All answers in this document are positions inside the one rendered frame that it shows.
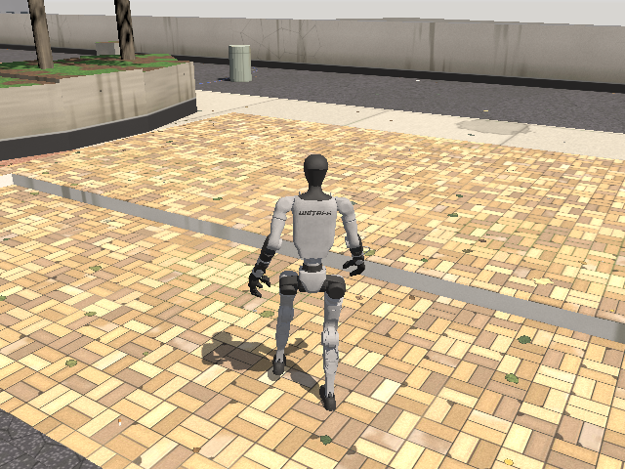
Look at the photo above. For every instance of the left robot hand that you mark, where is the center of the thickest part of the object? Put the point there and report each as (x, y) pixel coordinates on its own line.
(254, 281)

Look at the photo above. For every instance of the right robot forearm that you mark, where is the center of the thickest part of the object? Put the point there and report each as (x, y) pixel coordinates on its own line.
(357, 253)

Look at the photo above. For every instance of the robot right thigh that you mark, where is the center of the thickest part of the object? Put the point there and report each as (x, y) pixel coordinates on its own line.
(333, 299)

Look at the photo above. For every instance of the left robot forearm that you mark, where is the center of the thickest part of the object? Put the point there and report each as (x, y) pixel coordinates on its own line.
(263, 260)

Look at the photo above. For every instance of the robot left upper arm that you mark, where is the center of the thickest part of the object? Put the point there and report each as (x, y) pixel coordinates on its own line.
(284, 205)

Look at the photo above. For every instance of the right robot foot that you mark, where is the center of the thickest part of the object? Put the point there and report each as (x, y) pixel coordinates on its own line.
(329, 403)

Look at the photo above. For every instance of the right robot hand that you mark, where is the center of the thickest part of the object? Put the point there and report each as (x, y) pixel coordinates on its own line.
(358, 271)

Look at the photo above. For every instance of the robot right upper arm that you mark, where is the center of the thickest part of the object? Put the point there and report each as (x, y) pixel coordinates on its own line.
(345, 207)

